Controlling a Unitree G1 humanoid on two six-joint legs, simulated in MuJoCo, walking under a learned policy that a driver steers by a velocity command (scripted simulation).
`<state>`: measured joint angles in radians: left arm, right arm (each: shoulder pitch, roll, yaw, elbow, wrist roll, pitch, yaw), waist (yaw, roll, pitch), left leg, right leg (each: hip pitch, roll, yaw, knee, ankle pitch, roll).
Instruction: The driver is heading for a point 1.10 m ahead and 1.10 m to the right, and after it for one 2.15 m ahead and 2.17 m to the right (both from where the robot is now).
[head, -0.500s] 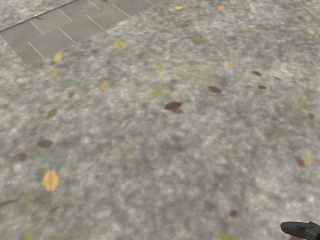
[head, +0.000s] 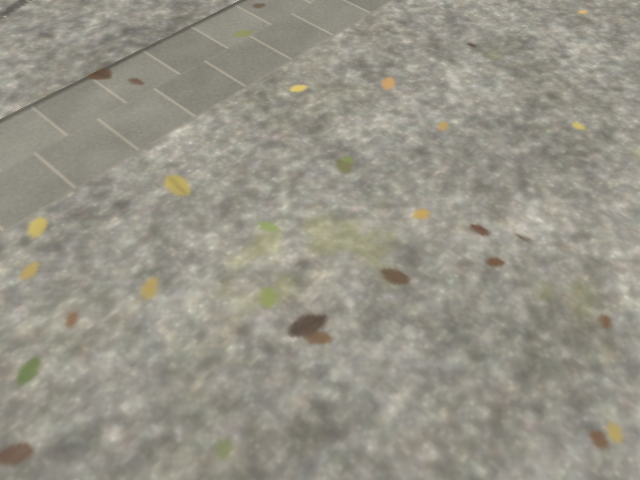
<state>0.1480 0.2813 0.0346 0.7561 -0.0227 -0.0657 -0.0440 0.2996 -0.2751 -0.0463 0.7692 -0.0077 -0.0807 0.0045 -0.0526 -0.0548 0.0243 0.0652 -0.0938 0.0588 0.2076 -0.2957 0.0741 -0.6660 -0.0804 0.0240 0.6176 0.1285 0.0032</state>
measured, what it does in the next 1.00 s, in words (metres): walks ahead, turning right: right foot, then left foot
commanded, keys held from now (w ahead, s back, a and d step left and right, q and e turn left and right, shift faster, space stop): w+e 1.00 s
